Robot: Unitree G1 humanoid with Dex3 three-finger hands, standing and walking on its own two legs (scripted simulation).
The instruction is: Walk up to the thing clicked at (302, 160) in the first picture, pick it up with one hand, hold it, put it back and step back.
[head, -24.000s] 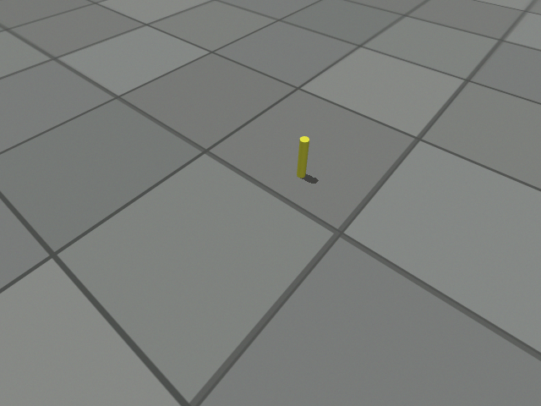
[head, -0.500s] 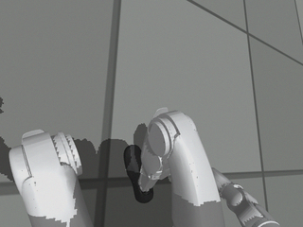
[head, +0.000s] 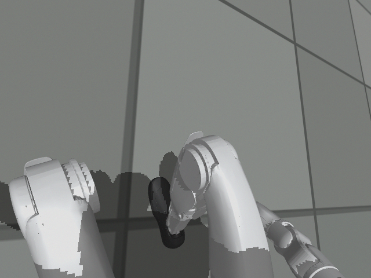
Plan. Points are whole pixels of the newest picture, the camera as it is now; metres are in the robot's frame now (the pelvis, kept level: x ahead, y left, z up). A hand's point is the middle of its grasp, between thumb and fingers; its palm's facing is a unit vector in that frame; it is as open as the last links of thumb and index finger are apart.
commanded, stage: open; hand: left
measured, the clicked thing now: out of the picture +0.42 +0.38 -0.16
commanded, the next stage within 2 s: withdraw in 0.44 s
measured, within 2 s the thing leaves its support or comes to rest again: neither
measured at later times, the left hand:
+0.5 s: hand out of the picture +0.43 +0.37 -0.15, palm faces +0.59 -0.81 +0.00, open 13.2 cm
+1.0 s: hand out of the picture +0.38 +0.43 -0.06, palm faces +0.57 -0.82 -0.03, open 17.2 cm
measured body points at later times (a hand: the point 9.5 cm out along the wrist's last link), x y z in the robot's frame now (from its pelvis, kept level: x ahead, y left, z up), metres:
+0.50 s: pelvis +0.00 +0.00 +0.00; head +0.23 +0.19 +0.34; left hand +0.39 +0.41 -0.15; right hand +0.17 -0.25 -0.04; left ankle +0.08 +0.12 -0.25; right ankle +0.15 -0.12 -0.25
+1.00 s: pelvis +0.00 +0.00 +0.02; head +0.20 +0.17 +0.39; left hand +0.35 +0.47 -0.05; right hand +0.18 -0.25 -0.04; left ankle +0.08 +0.12 -0.25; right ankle +0.15 -0.12 -0.25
